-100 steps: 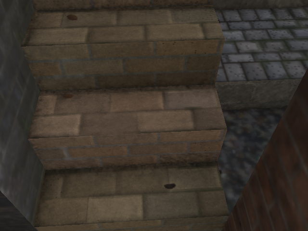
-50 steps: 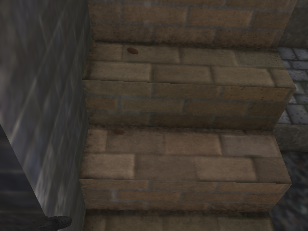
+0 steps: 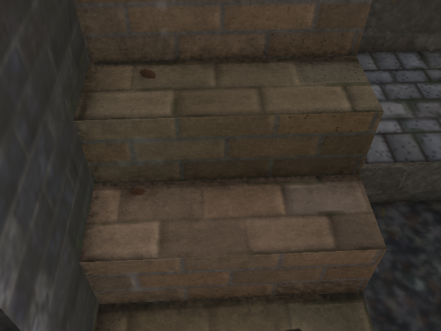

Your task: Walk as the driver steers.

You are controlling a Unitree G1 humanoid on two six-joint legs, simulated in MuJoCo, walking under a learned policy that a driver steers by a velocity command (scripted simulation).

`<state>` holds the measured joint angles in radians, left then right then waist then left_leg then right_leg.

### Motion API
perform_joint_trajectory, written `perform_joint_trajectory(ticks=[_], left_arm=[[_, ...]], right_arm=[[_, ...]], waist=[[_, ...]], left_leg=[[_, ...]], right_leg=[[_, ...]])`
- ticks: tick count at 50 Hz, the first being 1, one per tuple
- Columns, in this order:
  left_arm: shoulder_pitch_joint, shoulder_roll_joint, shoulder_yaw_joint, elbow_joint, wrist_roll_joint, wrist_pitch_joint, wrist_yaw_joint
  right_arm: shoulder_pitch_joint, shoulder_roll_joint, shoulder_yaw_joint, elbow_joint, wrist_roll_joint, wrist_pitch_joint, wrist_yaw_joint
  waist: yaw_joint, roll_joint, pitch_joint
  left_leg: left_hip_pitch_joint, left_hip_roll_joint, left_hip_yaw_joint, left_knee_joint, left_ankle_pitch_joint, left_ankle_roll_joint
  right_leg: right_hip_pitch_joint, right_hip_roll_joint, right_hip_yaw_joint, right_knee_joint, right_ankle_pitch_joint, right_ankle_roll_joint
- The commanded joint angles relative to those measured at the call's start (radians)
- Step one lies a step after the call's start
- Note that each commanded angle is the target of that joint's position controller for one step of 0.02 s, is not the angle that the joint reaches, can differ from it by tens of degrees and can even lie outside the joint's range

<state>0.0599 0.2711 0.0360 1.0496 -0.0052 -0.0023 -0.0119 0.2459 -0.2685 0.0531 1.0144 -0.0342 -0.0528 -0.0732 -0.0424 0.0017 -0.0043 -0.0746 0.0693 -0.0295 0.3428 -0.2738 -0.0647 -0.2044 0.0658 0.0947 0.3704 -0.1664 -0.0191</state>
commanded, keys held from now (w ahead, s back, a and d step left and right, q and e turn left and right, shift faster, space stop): w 1.00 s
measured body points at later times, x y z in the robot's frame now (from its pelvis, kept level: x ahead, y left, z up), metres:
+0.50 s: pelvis +0.01 +0.02 +0.00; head +0.01 +0.02 +0.45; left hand +0.12 +0.30 -0.13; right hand +0.07 -0.24 -0.14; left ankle -0.06 +0.16 -0.74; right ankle +0.02 -0.11 -0.74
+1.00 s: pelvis +0.01 +0.02 +0.00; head +0.01 +0.03 +0.45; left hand +0.13 +0.31 -0.13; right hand +0.08 -0.24 -0.12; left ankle -0.06 +0.16 -0.74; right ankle +0.02 -0.11 -0.74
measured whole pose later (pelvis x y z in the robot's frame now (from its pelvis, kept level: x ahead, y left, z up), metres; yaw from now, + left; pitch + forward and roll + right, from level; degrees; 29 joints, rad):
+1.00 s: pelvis +0.01 +0.02 +0.00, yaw +0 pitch +1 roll -1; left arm 0.08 0.31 0.03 1.04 -0.01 0.05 0.04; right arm 0.24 -0.28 0.04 0.93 -0.04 -0.10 -0.01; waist -0.04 0.00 -0.04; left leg -0.07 0.04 -0.02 0.30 -0.26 -0.03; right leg -0.19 0.03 0.11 0.30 -0.14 0.02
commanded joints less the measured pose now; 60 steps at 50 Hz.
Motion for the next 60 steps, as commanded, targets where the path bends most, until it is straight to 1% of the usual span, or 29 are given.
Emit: perform_joint_trajectory(ticks=[1,9,10,12,13,14,21,22,23,25,26,27,28,29,30,33,40,42,43,45,50,51,52,54,56,57,58,59,60], left_arm=[[-0.048,0.131,0.021,-0.047,-0.001,-0.011,0.003],[-0.043,0.136,0.020,-0.042,-0.001,-0.013,0.005],[-0.037,0.153,0.024,-0.044,0.000,0.000,0.011],[-0.032,0.149,0.024,-0.047,0.004,0.014,0.020],[-0.028,0.157,0.027,-0.041,-0.007,0.015,0.030],[-0.031,0.156,0.026,-0.042,-0.007,0.016,0.035],[-0.019,0.157,0.025,-0.033,-0.006,0.014,0.038],[-0.022,0.152,0.023,-0.030,-0.011,0.016,0.037],[-0.014,0.140,0.017,-0.025,-0.001,0.026,0.038],[-0.006,0.156,0.019,-0.021,0.000,0.033,0.040],[-0.030,0.166,0.019,-0.029,0.001,0.032,0.040],[-0.025,0.157,0.015,-0.029,0.001,0.034,0.036],[-0.017,0.161,0.015,-0.027,0.000,0.035,0.034],[-0.020,0.159,0.015,-0.034,-0.012,0.046,0.035],[-0.020,0.173,0.020,-0.036,-0.011,0.049,0.040],[-0.029,0.168,0.019,-0.041,-0.004,0.056,0.047],[-0.030,0.167,0.016,-0.041,-0.004,0.057,0.049],[-0.025,0.174,0.018,-0.042,0.000,0.054,0.050],[-0.034,0.177,0.018,-0.050,-0.007,0.051,0.053],[-0.035,0.175,0.018,-0.055,-0.006,0.048,0.055],[-0.031,0.177,0.019,-0.064,-0.006,0.046,0.055],[-0.027,0.174,0.018,-0.059,0.001,0.047,0.051],[-0.029,0.180,0.019,-0.065,-0.006,0.047,0.053],[-0.030,0.178,0.018,-0.069,-0.006,0.046,0.054],[-0.024,0.179,0.018,-0.063,0.001,0.047,0.049],[-0.028,0.181,0.019,-0.069,-0.006,0.046,0.052],[-0.029,0.178,0.018,-0.070,-0.007,0.045,0.053],[-0.024,0.177,0.018,-0.065,0.000,0.045,0.050],[-0.023,0.180,0.018,-0.064,0.001,0.046,0.049]], right_arm=[[0.016,-0.119,-0.019,-0.031,0.000,-0.010,-0.001],[0.028,-0.119,-0.017,-0.027,0.000,-0.009,0.003],[0.017,-0.123,-0.017,-0.029,-0.004,-0.018,0.012],[0.018,-0.120,-0.016,-0.024,0.000,-0.028,0.024],[0.010,-0.128,-0.021,-0.034,-0.003,-0.029,0.026],[0.005,-0.125,-0.020,-0.037,-0.002,-0.030,0.027],[0.014,-0.123,-0.022,-0.052,-0.003,-0.031,0.031],[0.006,-0.112,-0.017,-0.063,-0.003,-0.032,0.035],[0.008,-0.111,-0.015,-0.074,-0.009,-0.032,0.044],[0.012,-0.122,-0.018,-0.081,-0.008,-0.031,0.051],[-0.002,-0.125,-0.020,-0.090,-0.007,-0.041,0.054],[0.003,-0.115,-0.016,-0.094,-0.006,-0.045,0.062],[0.011,-0.119,-0.017,-0.094,-0.005,-0.046,0.065],[0.016,-0.120,-0.018,-0.095,-0.009,-0.047,0.070],[0.009,-0.137,-0.024,-0.096,-0.010,-0.047,0.067],[-0.003,-0.128,-0.023,-0.107,-0.010,-0.047,0.060],[-0.002,-0.127,-0.027,-0.121,-0.010,-0.045,0.059],[0.007,-0.141,-0.034,-0.117,-0.011,-0.045,0.055],[0.001,-0.136,-0.034,-0.122,-0.005,-0.050,0.055],[-0.008,-0.138,-0.035,-0.125,-0.004,-0.053,0.056],[-0.005,-0.139,-0.038,-0.128,-0.005,-0.055,0.059],[0.001,-0.142,-0.039,-0.125,-0.011,-0.050,0.058],[0.001,-0.136,-0.038,-0.129,-0.006,-0.053,0.058],[-0.003,-0.142,-0.040,-0.131,-0.004,-0.055,0.059],[0.008,-0.142,-0.040,-0.130,-0.012,-0.048,0.057],[0.006,-0.138,-0.040,-0.134,-0.005,-0.052,0.058],[0.002,-0.143,-0.041,-0.135,-0.003,-0.054,0.059],[0.005,-0.148,-0.041,-0.133,-0.010,-0.050,0.058],[0.010,-0.144,-0.041,-0.134,-0.011,-0.048,0.057]], waist=[[0.003,0.009,-0.021],[-0.001,0.009,-0.024],[0.007,0.006,-0.026],[0.008,0.020,-0.027],[0.012,0.026,-0.025],[0.011,0.026,-0.020],[0.006,0.017,-0.031],[0.006,0.017,-0.031],[0.001,0.024,-0.037],[0.001,0.022,-0.047],[-0.003,0.016,-0.046],[-0.003,0.019,-0.046],[-0.003,0.021,-0.056],[-0.003,0.022,-0.065],[0.001,0.027,-0.070],[0.005,0.017,-0.060],[0.005,0.025,-0.051],[0.006,0.026,-0.052],[0.001,0.007,-0.052],[0.004,0.022,-0.050],[0.004,0.025,-0.052],[0.008,0.040,-0.047],[0.002,0.016,-0.053],[0.004,0.022,-0.053],[0.005,0.028,-0.051],[0.001,0.009,-0.055],[0.003,0.016,-0.055],[0.007,0.034,-0.050],[0.004,0.026,-0.052]], left_leg=[[-0.095,-0.012,-0.003,-0.071,0.053,0.013],[-0.083,-0.015,-0.008,-0.073,0.097,0.021],[-0.087,-0.013,-0.008,-0.068,0.105,0.024],[-0.096,-0.014,-0.006,-0.067,0.111,0.027],[-0.099,-0.021,-0.005,-0.067,0.085,0.015],[-0.103,-0.022,-0.006,-0.067,0.082,0.014],[-0.083,-0.021,-0.008,-0.054,0.137,0.015],[-0.080,-0.017,-0.012,-0.056,0.160,0.016],[-0.067,-0.003,-0.023,-0.058,0.191,0.018],[-0.061,-0.003,-0.024,-0.055,0.200,0.020],[-0.062,0.006,-0.026,-0.059,0.195,0.020],[-0.066,0.010,-0.023,-0.055,0.206,0.021],[-0.064,0.010,-0.022,-0.056,0.209,0.022],[-0.063,0.012,-0.030,-0.067,0.219,0.028],[-0.061,0.010,-0.034,-0.075,0.199,0.028],[-0.072,0.011,-0.040,-0.089,0.140,0.031],[-0.086,0.013,-0.042,-0.096,0.119,0.029],[-0.089,0.011,-0.041,-0.097,0.094,0.030],[-0.081,0.015,-0.050,-0.105,0.094,0.025],[-0.080,0.016,-0.050,-0.105,0.101,0.023],[-0.078,0.016,-0.051,-0.107,0.107,0.022],[-0.091,0.012,-0.044,-0.102,0.098,0.027],[-0.081,0.016,-0.052,-0.108,0.101,0.024],[-0.078,0.017,-0.052,-0.108,0.105,0.023],[-0.091,0.013,-0.046,-0.101,0.097,0.029],[-0.079,0.017,-0.054,-0.107,0.102,0.025],[-0.077,0.017,-0.054,-0.106,0.106,0.023],[-0.087,0.013,-0.046,-0.100,0.103,0.027],[-0.088,0.013,-0.046,-0.099,0.101,0.028]], right_leg=[[0.094,-0.073,0.056,-0.036,0.209,-0.035],[0.093,-0.075,0.050,-0.027,0.237,-0.028],[0.100,-0.069,0.051,-0.024,0.227,-0.033],[0.109,-0.069,0.053,-0.023,0.226,-0.036],[0.103,-0.064,0.046,-0.024,0.204,-0.029],[0.098,-0.064,0.047,-0.024,0.203,-0.026],[0.095,-0.070,0.048,-0.009,0.269,-0.024],[0.094,-0.075,0.048,-0.004,0.288,-0.022],[0.092,-0.085,0.052,-0.004,0.335,-0.027],[0.104,-0.088,0.053,-0.003,0.348,-0.028],[0.093,-0.096,0.068,-0.017,0.359,-0.037],[0.104,-0.108,0.069,-0.015,0.388,-0.037],[0.113,-0.108,0.068,-0.013,0.393,-0.037],[0.120,-0.108,0.062,-0.009,0.410,-0.038],[0.121,-0.101,0.064,-0.019,0.374,-0.038],[0.115,-0.103,0.068,-0.040,0.345,-0.035],[0.113,-0.108,0.071,-0.055,0.338,-0.033],[0.112,-0.106,0.073,-0.062,0.315,-0.035],[0.110,-0.109,0.075,-0.066,0.315,-0.033],[0.108,-0.111,0.077,-0.070,0.316,-0.033],[0.114,-0.112,0.076,-0.073,0.320,-0.033],[0.114,-0.110,0.075,-0.071,0.315,-0.034],[0.116,-0.112,0.075,-0.072,0.319,-0.033],[0.115,-0.113,0.076,-0.074,0.321,-0.033],[0.117,-0.110,0.073,-0.070,0.319,-0.034],[0.116,-0.112,0.074,-0.072,0.323,-0.033],[0.115,-0.113,0.075,-0.073,0.324,-0.032],[0.115,-0.112,0.075,-0.071,0.323,-0.034],[0.117,-0.111,0.073,-0.069,0.325,-0.034]])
